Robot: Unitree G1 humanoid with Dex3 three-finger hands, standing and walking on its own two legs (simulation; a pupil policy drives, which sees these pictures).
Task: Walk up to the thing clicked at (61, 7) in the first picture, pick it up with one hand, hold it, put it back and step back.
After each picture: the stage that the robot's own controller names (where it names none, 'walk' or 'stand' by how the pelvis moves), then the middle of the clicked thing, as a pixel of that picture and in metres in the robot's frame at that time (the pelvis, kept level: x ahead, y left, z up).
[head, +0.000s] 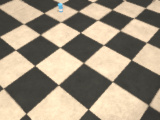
stand; (60, 7) +2.21 +0.35 -0.72
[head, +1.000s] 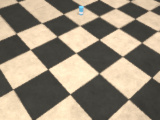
walk; (81, 10) +2.09 +0.13 -0.70
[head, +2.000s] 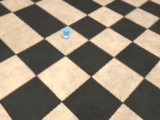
walk; (66, 33) +1.46 +0.20 -0.69
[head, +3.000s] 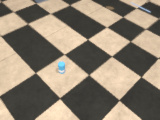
walk; (61, 67) +0.98 +0.20 -0.71
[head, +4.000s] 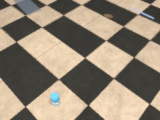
walk; (55, 99) +0.63 +0.22 -0.71
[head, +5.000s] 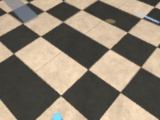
stand; out of the picture +0.46 +0.21 -0.70
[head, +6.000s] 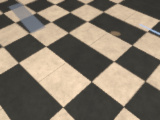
stand; out of the picture +0.42 +0.21 -0.72
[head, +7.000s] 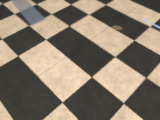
stand; out of the picture +0.40 +0.21 -0.71
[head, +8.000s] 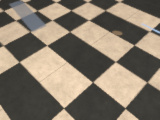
stand; out of the picture +0.39 +0.20 -0.72
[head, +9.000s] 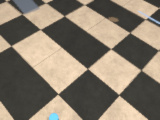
stand; out of the picture +0.41 +0.18 -0.70
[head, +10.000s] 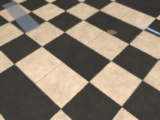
stand; out of the picture +0.39 +0.20 -0.72
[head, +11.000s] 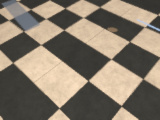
stand; out of the picture +0.37 +0.23 -0.71
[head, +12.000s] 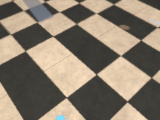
stand; out of the picture +0.45 +0.19 -0.70
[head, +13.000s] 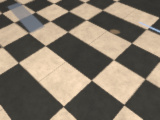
stand; out of the picture +0.42 +0.20 -0.72
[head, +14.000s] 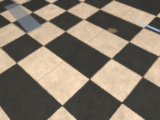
stand; out of the picture +0.43 +0.22 -0.72
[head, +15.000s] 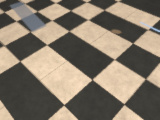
stand; out of the picture +0.43 +0.20 -0.72
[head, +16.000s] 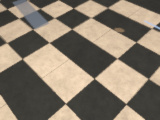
stand; out of the picture +0.43 +0.20 -0.72
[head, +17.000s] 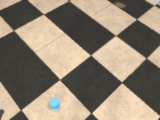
go down; (55, 104) +0.47 +0.18 -0.66
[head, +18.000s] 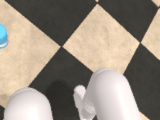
go down; out of the picture +0.55 +0.19 -0.31
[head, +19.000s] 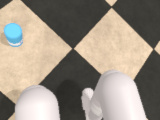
close in; (14, 35) +0.55 +0.18 -0.31
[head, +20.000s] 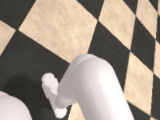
close in; out of the picture +0.54 +0.22 -0.26
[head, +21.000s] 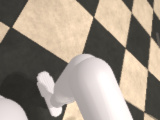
close; out of the picture +0.54 +0.23 -0.28
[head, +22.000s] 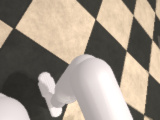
lift; out of the picture +0.52 +0.22 -0.28
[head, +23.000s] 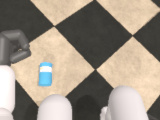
lift; (45, 74) +0.45 +0.15 -0.39
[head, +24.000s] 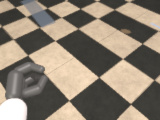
close; out of the picture +0.38 +0.21 -0.70
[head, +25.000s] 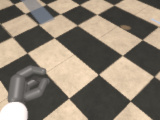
hold; out of the picture +0.37 +0.24 -0.71
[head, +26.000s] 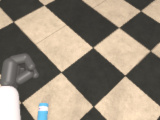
crouch; (43, 112) +0.40 +0.25 -0.65
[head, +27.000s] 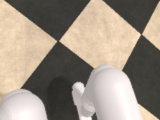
lower; out of the picture +0.46 +0.28 -0.33
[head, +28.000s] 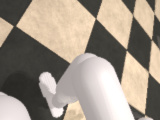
lower; out of the picture +0.43 +0.32 -0.30
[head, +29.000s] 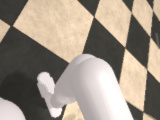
lower; out of the picture +0.42 +0.33 -0.30
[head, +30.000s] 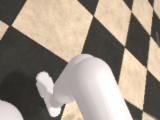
lower; out of the picture +0.42 +0.34 -0.31
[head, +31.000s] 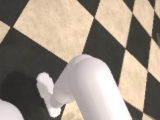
lower; out of the picture +0.42 +0.33 -0.32
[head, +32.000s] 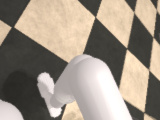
rest; out of the picture +0.43 +0.33 -0.32
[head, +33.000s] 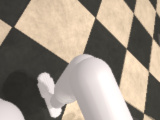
withdraw; out of the picture +0.43 +0.33 -0.32
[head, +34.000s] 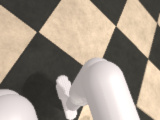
withdraw; out of the picture +0.44 +0.32 -0.31
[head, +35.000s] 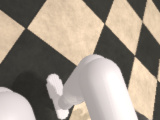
rise; out of the picture +0.40 +0.48 -0.30
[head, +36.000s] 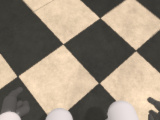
stand; out of the picture +0.46 +0.55 -0.50
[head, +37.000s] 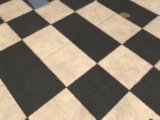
stand; out of the picture +0.40 +0.69 -0.66
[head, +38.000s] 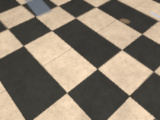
stand; out of the picture +0.40 +0.83 -0.68
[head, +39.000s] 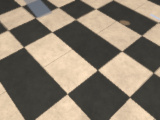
stand; out of the picture +0.40 +0.95 -0.68
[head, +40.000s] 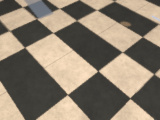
stand; out of the picture +0.41 +1.07 -0.68
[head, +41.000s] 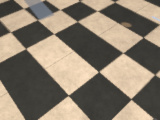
stand; out of the picture +0.42 +1.18 -0.68
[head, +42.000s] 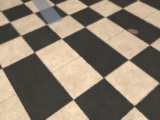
stand; out of the picture +0.41 +1.29 -0.73
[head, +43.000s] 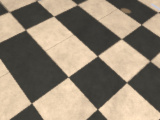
walk; out of the picture +0.49 +1.35 -0.72
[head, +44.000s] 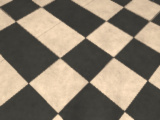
walk; out of the picture +0.51 +1.53 -0.72
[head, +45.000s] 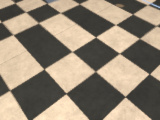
stand; out of the picture +0.93 +1.62 -0.72
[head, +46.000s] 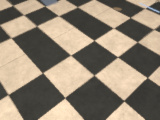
stand; out of the picture +0.92 +1.69 -0.75
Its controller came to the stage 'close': yes
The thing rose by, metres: 0.01
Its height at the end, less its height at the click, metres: -0.02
